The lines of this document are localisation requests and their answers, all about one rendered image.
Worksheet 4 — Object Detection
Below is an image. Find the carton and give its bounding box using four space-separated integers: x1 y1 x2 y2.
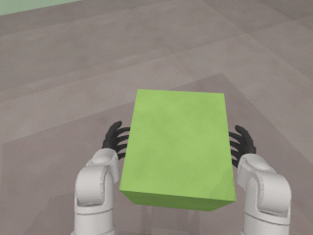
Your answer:
119 89 237 212

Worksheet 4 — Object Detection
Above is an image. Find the robot right hand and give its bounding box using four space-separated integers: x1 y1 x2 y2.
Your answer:
228 125 256 168

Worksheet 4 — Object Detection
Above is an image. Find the robot right forearm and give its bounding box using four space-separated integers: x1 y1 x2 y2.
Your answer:
237 153 291 235

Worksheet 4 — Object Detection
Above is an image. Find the robot left forearm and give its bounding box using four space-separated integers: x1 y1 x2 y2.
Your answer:
70 148 120 235

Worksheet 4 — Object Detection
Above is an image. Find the robot left hand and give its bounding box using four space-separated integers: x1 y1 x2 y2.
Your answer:
102 120 131 160

